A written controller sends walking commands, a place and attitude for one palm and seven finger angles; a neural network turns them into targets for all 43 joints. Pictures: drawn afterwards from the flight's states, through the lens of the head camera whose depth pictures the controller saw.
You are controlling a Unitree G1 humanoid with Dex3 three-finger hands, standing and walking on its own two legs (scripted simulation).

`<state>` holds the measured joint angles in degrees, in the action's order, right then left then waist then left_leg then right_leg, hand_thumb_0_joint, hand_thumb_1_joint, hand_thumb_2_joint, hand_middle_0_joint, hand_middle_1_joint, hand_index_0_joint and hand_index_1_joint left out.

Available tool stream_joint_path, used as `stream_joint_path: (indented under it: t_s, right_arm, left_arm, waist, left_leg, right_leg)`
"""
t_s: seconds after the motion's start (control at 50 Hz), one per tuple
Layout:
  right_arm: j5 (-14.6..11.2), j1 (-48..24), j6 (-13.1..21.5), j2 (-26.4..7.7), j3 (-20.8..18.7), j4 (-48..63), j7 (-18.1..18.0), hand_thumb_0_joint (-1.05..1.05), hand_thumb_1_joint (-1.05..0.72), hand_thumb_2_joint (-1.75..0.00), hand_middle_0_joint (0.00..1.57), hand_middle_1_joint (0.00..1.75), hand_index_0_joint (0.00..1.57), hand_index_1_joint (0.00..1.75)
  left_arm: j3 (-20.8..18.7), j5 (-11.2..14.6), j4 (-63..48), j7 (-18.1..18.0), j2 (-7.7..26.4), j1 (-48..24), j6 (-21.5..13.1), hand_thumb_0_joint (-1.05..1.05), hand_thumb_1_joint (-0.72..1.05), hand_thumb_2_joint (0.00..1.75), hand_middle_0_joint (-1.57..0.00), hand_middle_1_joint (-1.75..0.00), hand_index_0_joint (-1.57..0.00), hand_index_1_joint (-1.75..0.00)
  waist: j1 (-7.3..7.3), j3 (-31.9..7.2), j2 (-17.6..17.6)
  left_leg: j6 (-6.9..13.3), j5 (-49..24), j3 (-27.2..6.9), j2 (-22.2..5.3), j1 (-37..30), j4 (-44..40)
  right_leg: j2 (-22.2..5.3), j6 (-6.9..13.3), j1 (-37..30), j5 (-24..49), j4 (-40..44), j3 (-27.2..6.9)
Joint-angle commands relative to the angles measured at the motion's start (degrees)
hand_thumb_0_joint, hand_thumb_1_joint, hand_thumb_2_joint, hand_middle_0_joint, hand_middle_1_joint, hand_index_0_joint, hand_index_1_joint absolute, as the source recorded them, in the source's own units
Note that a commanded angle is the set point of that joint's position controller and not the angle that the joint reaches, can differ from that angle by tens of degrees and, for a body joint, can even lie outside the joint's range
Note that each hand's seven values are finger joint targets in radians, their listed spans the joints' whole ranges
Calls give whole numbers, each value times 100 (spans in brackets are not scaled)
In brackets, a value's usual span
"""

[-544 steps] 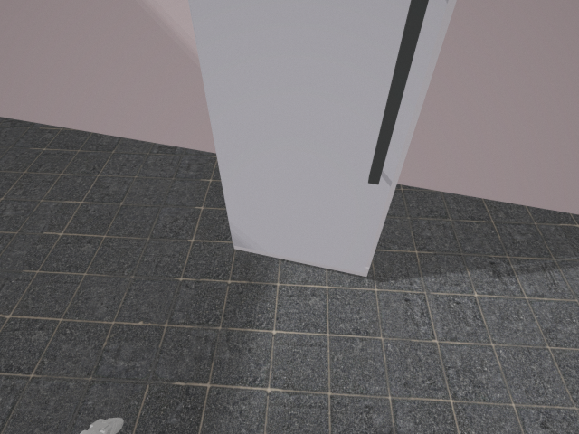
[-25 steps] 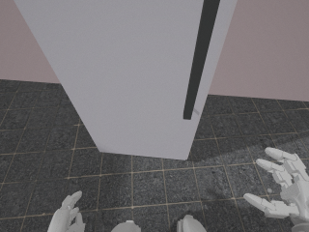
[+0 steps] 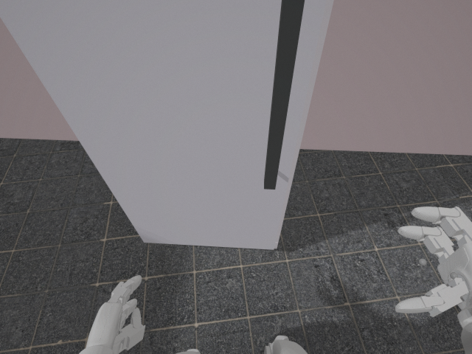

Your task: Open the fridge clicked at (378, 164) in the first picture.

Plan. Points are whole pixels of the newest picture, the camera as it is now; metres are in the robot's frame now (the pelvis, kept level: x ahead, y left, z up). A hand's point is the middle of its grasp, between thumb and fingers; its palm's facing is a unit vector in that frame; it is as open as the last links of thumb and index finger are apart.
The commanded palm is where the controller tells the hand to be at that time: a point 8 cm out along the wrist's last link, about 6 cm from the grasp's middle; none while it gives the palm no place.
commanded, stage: raise the hand to about handle height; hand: right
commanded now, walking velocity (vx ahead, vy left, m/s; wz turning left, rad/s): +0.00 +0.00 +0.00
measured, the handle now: (279, 97) +0.54 -0.06 +0.14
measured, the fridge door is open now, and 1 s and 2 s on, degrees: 0 0 0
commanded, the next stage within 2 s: move the hooked fingers beside the handle in 0.64 s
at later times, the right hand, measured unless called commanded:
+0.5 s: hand (422, 248) +0.27 -0.26 +0.07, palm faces +0.06 +1.00 -0.04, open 14.0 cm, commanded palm +0.24 -0.31 +0.08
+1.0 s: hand (403, 235) +0.30 -0.24 +0.07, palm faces +0.03 +1.00 -0.01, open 14.0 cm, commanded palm +0.27 -0.29 +0.07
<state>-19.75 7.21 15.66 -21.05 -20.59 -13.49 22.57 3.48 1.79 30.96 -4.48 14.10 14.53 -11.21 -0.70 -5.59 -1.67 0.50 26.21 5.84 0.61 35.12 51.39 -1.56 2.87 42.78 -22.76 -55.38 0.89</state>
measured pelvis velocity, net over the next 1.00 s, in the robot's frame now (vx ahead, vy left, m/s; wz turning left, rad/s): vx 0.00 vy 0.02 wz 0.00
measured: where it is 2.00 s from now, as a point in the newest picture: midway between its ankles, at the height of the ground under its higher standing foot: outside the picture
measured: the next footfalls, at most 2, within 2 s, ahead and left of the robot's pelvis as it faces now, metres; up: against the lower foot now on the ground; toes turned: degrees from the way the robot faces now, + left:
none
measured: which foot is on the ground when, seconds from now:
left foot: down 0.00-1.00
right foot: down 0.00-1.00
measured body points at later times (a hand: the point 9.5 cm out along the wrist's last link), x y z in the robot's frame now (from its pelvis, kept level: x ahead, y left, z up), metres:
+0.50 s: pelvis +0.00 +0.01 +0.01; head +0.05 -0.01 +0.45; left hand +0.15 +0.26 -0.07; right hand +0.27 -0.31 +0.08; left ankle -0.01 +0.12 -0.68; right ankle +0.05 -0.08 -0.69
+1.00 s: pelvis +0.00 +0.02 +0.00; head +0.05 +0.01 +0.45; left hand +0.16 +0.27 -0.08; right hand +0.29 -0.30 +0.07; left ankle -0.01 +0.12 -0.68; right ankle +0.05 -0.08 -0.69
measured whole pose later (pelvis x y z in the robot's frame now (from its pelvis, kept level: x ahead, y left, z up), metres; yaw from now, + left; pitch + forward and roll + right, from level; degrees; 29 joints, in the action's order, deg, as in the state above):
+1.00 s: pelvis +0.00 +0.02 +0.00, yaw +0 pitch +10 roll +3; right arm -19.7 -3.8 15.4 -22.1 -21.7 -23.9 25.5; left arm 2.6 2.1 32.7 -5.1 15.7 15.3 -10.8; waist -0.1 -5.1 -1.6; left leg 1.8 26.2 5.9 1.4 35.9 51.7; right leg -2.3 1.6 42.9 -22.2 -54.7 0.6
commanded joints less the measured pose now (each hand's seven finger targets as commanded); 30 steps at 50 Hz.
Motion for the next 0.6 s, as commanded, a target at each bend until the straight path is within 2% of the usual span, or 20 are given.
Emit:
stream_joint_path:
  t_s: [0.0,0.04,0.06,0.08,0.1,0.12,0.18,0.2,0.22,0.26,0.3,0.36,0.4,0.46,0.5,0.52,0.58]
  right_arm:
    - [-196,-1127,306,-1336,-655,859,173,0,50,-30,30,120,30,120]
    - [-195,-1260,308,-1427,-718,902,237,0,50,-30,30,120,30,120]
    - [-189,-1324,283,-1528,-783,852,242,0,50,-30,30,120,30,120]
    - [-204,-1341,264,-1489,-760,756,271,0,50,-30,30,120,30,120]
    - [-238,-1413,265,-1568,-827,716,294,0,50,-30,30,120,30,120]
    - [-234,-1497,269,-1620,-859,705,306,0,50,-30,30,120,30,120]
    - [-260,-1270,234,-1405,-734,500,365,0,50,-30,30,120,30,120]
    - [-264,-1205,220,-1415,-732,457,396,0,50,-30,30,120,30,120]
    - [-258,-1242,232,-1432,-729,533,401,0,50,-30,30,120,30,120]
    - [-249,-1248,224,-1429,-742,492,381,0,50,-30,30,120,30,120]
    - [-226,-1327,268,-1575,-827,603,334,0,50,-30,30,120,30,120]
    - [-228,-1297,383,-1588,-904,752,250,0,50,-30,30,120,30,120]
    - [-229,-1358,428,-1639,-921,804,215,0,50,-30,30,120,30,120]
    - [-220,-1337,422,-1482,-794,651,258,0,50,-30,30,120,30,120]
    - [-234,-1386,383,-1505,-772,597,305,0,50,-30,30,120,30,120]
    - [-245,-1363,352,-1546,-844,512,317,0,50,-30,30,120,30,120]
    - [-246,-1411,312,-1465,-748,490,364,0,50,-30,30,120,30,120]
  left_arm:
    - [-416,50,-694,-120,987,-82,-308,0,90,90,-20,-30,-20,-30]
    - [-424,65,-687,-126,988,-81,-326,0,90,90,-20,-30,-20,-30]
    - [-418,59,-691,-129,998,-66,-324,0,90,90,-20,-30,-20,-30]
    - [-418,70,-683,-130,990,-83,-324,0,90,90,-20,-30,-20,-30]
    - [-420,61,-676,-135,1006,-60,-327,0,90,90,-20,-30,-20,-30]
    - [-419,74,-670,-134,1017,-66,-325,0,90,90,-20,-30,-20,-30]
    - [-441,80,-686,-106,1017,-36,-335,0,90,90,-20,-30,-20,-30]
    - [-451,69,-703,-91,1027,-23,-342,0,90,90,-20,-30,-20,-30]
    - [-454,82,-714,-77,1029,-19,-338,0,90,90,-20,-30,-20,-30]
    - [-462,77,-719,-64,1033,-14,-321,0,90,90,-20,-30,-20,-30]
    - [-463,52,-742,-58,1044,-1,-319,0,90,90,-20,-30,-20,-30]
    - [-472,63,-749,-57,1016,-6,-316,0,90,90,-20,-30,-20,-30]
    - [-472,44,-732,-61,1023,13,-315,0,90,90,-20,-30,-20,-30]
    - [-453,67,-707,-66,1002,-21,-305,0,90,90,-20,-30,-20,-30]
    - [-453,61,-711,-82,1024,10,-299,0,90,90,-20,-30,-20,-30]
    - [-450,66,-713,-86,1018,-15,-290,0,90,90,-20,-30,-20,-30]
    - [-441,83,-723,-96,1004,-40,-287,0,90,90,-20,-30,-20,-30]
  waist:
    - [47,-1088,-325]
    - [17,-1278,-543]
    - [17,-1279,-481]
    - [29,-1182,-518]
    - [9,-1170,-385]
    - [15,-1190,-442]
    - [-3,-1169,-354]
    - [-22,-1189,-302]
    - [-20,-1209,-392]
    - [-9,-1148,-345]
    - [-20,-1130,-393]
    - [-28,-1273,-517]
    - [-10,-1288,-389]
    - [25,-1170,-521]
    - [54,-1117,-306]
    - [22,-1157,-288]
    - [57,-1094,-314]
  left_leg:
    - [136,-809,-164,239,70,-761]
    - [133,-923,-176,214,-11,-770]
    - [127,-931,-169,217,-17,-777]
    - [123,-857,-175,219,25,-816]
    - [144,-912,-184,233,-79,-838]
    - [137,-926,-183,227,-62,-847]
    - [122,-964,-160,219,-51,-852]
    - [136,-1042,-190,236,-116,-851]
    - [129,-1100,-185,221,-113,-839]
    - [113,-963,-183,219,-51,-849]
    - [138,-946,-200,235,-60,-834]
    - [121,-992,-203,217,-84,-816]
    - [126,-1064,-237,239,-156,-816]
    - [109,-958,-234,216,-59,-843]
    - [103,-967,-268,228,-100,-875]
    - [91,-929,-297,208,-139,-890]
    - [79,-833,-331,192,-93,-931]
  right_leg:
    - [48,-189,-1519,836,1130,-478]
    - [53,-194,-1689,997,1159,-448]
    - [52,-195,-1683,1007,1181,-463]
    - [52,-196,-1674,915,1206,-455]
    - [59,-183,-1638,983,1196,-447]
    - [59,-182,-1674,1005,1217,-439]
    - [70,-178,-1676,1021,1242,-433]
    - [82,-164,-1647,1105,1194,-405]
    - [80,-170,-1666,1164,1200,-388]
    - [82,-171,-1594,1005,1211,-385]
    - [83,-163,-1591,1012,1204,-402]
    - [75,-171,-1709,1070,1211,-381]
    - [80,-148,-1663,1134,1156,-364]
    - [77,-156,-1635,980,1185,-354]
    - [86,-128,-1528,950,1141,-340]
    - [97,-131,-1463,899,1138,-322]
    - [107,-118,-1417,800,1109,-307]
